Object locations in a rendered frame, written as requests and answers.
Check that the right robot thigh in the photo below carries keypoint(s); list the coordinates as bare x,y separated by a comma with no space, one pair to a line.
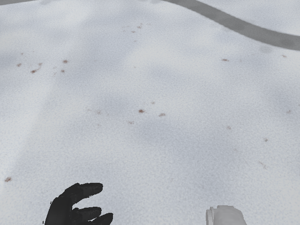
224,215

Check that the robot left hand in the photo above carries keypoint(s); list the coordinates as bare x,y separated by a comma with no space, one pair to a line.
61,213

